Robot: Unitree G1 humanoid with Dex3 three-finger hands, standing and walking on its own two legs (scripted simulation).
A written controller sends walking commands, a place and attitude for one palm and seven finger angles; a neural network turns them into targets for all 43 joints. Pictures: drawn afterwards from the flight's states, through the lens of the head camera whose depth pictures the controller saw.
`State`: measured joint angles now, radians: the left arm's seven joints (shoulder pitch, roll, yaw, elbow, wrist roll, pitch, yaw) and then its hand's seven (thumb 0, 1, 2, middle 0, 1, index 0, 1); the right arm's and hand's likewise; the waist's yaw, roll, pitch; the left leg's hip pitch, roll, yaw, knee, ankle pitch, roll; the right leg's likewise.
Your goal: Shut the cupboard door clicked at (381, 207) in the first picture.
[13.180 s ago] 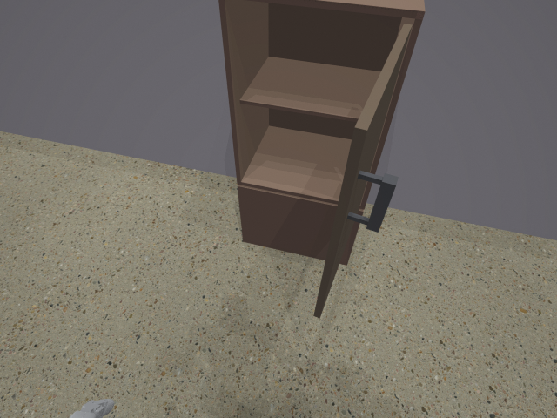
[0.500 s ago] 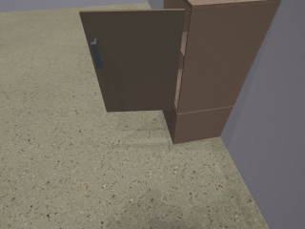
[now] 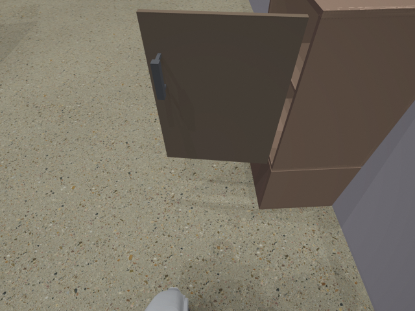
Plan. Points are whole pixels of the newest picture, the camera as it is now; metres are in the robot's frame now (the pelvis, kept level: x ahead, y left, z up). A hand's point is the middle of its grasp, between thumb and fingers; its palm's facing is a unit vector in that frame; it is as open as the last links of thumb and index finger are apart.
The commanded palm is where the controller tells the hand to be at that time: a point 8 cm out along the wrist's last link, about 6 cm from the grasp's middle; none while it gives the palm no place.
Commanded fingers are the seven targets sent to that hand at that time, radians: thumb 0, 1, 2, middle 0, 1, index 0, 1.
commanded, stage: take the last steps up to it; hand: left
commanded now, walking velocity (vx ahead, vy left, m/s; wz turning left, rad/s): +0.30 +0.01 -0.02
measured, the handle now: (160, 76) +0.71 +0.23 +0.04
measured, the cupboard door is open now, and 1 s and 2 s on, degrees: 82 82 82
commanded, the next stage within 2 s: come to a stop and stand still in 0.40 s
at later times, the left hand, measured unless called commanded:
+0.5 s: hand (138, 237) +0.29 +0.22 -0.15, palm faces -0.02 -0.98 -0.20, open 7.4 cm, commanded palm none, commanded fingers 0.00 0.90 0.90 -0.20 -0.30 -0.20 -0.30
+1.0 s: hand (125, 250) +0.27 +0.26 -0.19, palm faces +0.03 -0.97 -0.22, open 7.3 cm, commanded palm none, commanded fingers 0.00 0.90 0.90 -0.20 -0.30 -0.20 -0.30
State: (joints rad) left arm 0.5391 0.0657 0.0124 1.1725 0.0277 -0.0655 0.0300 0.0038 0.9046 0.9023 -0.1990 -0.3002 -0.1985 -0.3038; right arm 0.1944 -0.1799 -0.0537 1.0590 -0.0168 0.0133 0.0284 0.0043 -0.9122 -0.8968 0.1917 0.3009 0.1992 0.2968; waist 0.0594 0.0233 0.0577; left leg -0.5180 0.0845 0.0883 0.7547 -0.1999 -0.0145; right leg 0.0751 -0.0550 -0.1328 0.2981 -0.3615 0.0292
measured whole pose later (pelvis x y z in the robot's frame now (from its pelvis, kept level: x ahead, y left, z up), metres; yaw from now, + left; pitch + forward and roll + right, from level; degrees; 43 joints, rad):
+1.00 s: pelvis +0.19 +0.06 -0.02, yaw -2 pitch -1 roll +0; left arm 0.15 0.20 0.07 1.00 0.02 0.05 0.04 0.00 0.91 0.90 -0.20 -0.30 -0.20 -0.30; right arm 0.18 -0.17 -0.06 1.00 -0.01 0.01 -0.02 0.00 -0.91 -0.90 0.19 0.30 0.20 0.30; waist 0.01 -0.04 0.09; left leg -0.26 0.01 0.05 0.63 -0.35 -0.01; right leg -0.42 -0.10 -0.07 0.62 -0.21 0.03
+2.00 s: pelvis +0.14 +0.07 +0.00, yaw -3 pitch -2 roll -1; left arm 0.36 0.08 -0.02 1.13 0.01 -0.04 0.06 0.00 0.90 0.90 -0.20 -0.30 -0.20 -0.30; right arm 0.32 -0.11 0.01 1.11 -0.01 -0.02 -0.03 0.00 -0.91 -0.90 0.20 0.30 0.20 0.30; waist -0.03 0.01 0.05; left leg -0.26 0.02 0.06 0.50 -0.21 0.02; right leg -0.13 0.04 -0.04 0.45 -0.29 -0.04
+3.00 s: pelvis +0.20 +0.09 -0.01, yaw -3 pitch +0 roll +0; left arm 0.48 0.12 0.01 1.13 0.03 -0.01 0.03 0.00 0.91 0.90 -0.20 -0.30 -0.19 -0.30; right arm 0.31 -0.12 -0.01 1.09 -0.02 -0.07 -0.03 0.01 -0.93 -0.90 0.20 0.30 0.20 0.30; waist 0.00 -0.08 -0.02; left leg -0.26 -0.01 0.09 0.61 -0.36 0.06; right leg -0.23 -0.01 -0.04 0.80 -0.49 -0.03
